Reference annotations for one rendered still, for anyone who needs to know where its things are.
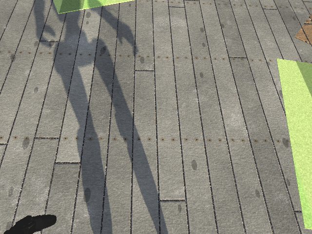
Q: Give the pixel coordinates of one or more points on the robot left hand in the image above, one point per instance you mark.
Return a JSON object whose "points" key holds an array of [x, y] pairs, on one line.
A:
{"points": [[31, 224]]}

